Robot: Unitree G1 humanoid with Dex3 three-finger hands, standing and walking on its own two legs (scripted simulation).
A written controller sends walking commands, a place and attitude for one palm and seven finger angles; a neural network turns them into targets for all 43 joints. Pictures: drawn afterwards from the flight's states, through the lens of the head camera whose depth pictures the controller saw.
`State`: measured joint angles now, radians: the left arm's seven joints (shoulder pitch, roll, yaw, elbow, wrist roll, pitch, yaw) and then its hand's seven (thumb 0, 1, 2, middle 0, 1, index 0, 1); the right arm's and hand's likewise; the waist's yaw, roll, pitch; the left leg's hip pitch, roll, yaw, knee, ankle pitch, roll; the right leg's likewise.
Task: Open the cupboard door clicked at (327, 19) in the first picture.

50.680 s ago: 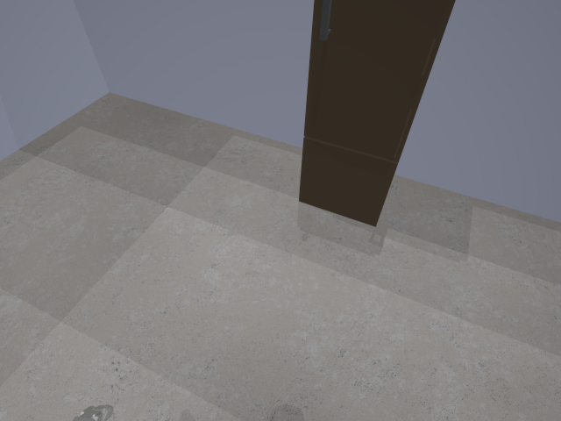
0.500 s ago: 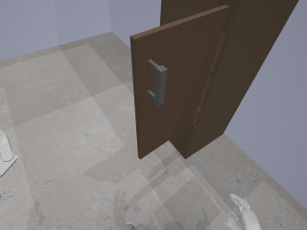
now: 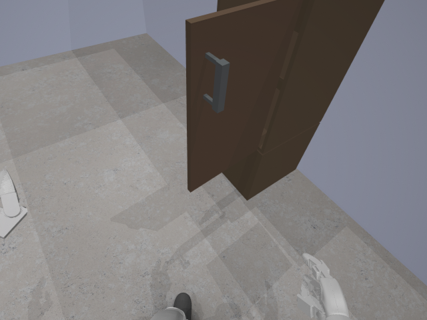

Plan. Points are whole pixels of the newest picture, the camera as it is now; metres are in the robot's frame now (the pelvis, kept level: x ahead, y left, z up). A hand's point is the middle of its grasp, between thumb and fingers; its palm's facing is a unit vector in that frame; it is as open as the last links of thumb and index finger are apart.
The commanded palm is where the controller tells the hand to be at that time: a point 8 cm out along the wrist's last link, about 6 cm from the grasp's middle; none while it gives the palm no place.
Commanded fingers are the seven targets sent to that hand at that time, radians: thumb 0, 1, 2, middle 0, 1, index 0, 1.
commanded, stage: stop stepping back and stand still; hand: left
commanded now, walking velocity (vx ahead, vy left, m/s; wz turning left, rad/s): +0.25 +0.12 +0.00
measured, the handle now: (214, 83) +0.58 +0.06 +0.13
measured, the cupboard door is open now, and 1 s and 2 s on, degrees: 94 94 94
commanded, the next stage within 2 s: let the arm hang, fingers relaxed in 1.06 s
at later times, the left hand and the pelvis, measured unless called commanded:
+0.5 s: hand out of the picture +0.11 +0.26 +0.18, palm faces +0.42 -0.78 -0.46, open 7.4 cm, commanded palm +0.07 +0.30 +0.19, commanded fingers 0.00 0.90 0.90 -0.20 -0.30 -0.20 -0.30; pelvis -0.08 +0.00 +0.02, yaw -2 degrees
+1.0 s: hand out of the picture +0.10 +0.30 +0.17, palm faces +0.42 -0.79 -0.45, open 7.4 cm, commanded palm +0.04 +0.34 +0.19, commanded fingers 0.00 0.90 0.90 -0.20 -0.30 -0.20 -0.30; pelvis -0.10 +0.04 +0.01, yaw +0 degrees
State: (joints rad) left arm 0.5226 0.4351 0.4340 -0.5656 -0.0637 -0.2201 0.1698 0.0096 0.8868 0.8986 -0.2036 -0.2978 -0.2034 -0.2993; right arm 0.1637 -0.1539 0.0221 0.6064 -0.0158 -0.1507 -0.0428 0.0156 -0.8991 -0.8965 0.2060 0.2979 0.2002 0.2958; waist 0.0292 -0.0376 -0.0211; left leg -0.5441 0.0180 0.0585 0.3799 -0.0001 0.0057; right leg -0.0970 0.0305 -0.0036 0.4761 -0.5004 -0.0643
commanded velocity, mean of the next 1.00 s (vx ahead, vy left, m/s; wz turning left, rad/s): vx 0.11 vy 0.01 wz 0.00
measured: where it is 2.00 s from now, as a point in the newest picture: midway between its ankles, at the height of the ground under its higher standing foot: outside the picture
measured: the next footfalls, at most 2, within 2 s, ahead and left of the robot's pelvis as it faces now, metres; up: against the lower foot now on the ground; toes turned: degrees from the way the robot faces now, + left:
left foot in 0.14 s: +0.11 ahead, +0.08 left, +0.00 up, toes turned +0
left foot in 0.62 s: -0.02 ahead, +0.16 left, +0.00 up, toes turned +5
